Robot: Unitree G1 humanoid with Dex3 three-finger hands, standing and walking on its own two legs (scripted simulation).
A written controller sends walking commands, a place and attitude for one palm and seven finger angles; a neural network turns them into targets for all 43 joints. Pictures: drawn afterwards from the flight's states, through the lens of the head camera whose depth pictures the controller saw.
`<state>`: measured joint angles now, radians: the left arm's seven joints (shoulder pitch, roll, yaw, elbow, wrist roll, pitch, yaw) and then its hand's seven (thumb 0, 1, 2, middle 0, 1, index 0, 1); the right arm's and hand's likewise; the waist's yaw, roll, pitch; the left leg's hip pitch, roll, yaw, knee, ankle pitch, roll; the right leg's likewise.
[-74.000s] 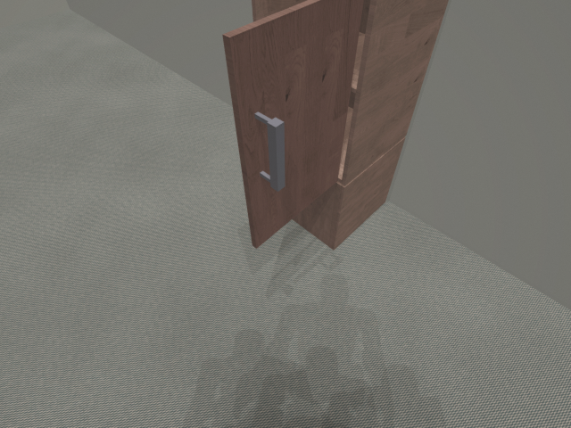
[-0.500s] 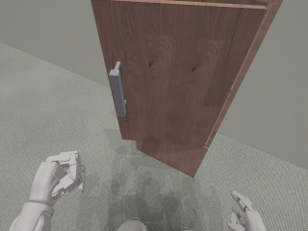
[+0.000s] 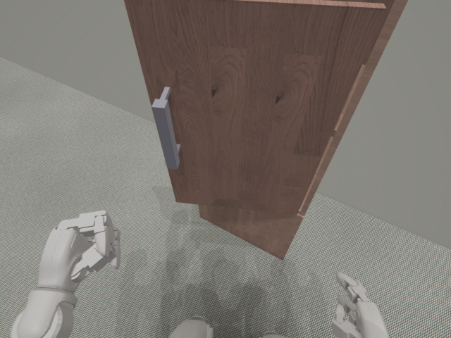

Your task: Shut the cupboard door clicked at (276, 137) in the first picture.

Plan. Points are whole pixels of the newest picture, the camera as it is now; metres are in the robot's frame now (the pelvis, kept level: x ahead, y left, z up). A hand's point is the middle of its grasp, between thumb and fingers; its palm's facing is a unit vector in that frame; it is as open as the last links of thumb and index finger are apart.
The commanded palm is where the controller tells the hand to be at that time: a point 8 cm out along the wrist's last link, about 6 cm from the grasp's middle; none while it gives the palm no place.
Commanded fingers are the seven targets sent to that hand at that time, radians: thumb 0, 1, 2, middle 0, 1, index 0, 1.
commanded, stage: bring the fist close to the handle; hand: left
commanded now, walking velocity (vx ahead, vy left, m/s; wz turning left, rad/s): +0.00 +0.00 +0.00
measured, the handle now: (170, 130) +0.50 +0.16 +0.07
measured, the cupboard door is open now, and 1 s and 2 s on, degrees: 23 23 15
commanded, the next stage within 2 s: push the door shut along its arc in 1.26 s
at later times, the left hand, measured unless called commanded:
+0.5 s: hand (154, 207) +0.32 +0.15 +0.07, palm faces -0.09 -1.00 -0.01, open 3.1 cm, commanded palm +0.31 +0.21 +0.07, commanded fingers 0.00 0.90 0.90 -1.30 -1.50 -1.30 -1.50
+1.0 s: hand (184, 164) +0.40 +0.11 +0.08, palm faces -0.04 -1.00 -0.02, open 3.1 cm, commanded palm +0.37 +0.17 +0.07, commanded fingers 0.00 0.90 0.90 -1.30 -1.50 -1.30 -1.50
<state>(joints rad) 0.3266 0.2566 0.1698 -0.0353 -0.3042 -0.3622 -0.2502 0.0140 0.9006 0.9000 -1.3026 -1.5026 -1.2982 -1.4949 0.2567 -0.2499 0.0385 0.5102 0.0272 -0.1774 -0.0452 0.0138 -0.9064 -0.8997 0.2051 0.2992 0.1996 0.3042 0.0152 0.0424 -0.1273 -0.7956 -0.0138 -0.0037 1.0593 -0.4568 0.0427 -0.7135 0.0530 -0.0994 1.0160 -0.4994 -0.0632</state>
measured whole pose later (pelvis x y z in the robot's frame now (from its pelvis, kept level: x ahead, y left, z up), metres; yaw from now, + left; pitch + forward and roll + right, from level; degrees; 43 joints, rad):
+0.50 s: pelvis +0.00 +0.00 +0.01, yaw -1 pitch +12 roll -1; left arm -0.02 0.21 0.09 0.26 -0.23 -0.28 -0.20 0.01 0.90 0.90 -1.30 -1.50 -1.30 -1.50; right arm 0.27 -0.26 0.03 0.56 0.04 -0.12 -0.03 0.01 -0.91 -0.90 0.20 0.30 0.20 0.30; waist -0.02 0.05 -0.12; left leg -0.77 -0.02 0.02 1.00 -0.44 0.05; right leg -0.71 0.05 -0.07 0.98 -0.48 -0.05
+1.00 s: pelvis +0.00 +0.00 +0.01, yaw -2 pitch +14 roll +0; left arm -0.39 0.17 0.12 0.62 -0.15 -0.38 -0.05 0.01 0.90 0.90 -1.30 -1.50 -1.30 -1.50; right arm 0.29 -0.25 0.01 0.62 0.02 -0.05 0.00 0.01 -0.91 -0.90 0.20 0.30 0.20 0.30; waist -0.05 0.03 -0.13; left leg -0.80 -0.01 0.04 0.99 -0.43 0.05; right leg -0.75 0.05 -0.05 0.99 -0.47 -0.06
